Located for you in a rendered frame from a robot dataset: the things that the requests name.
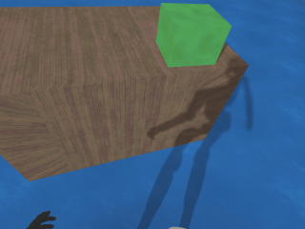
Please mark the pedestal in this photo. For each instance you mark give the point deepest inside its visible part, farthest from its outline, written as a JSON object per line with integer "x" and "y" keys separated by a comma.
{"x": 84, "y": 86}

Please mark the robot left hand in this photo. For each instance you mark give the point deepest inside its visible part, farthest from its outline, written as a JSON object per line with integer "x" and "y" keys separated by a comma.
{"x": 43, "y": 217}

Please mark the carton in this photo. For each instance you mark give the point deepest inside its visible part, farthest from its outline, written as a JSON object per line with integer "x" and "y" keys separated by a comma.
{"x": 190, "y": 34}

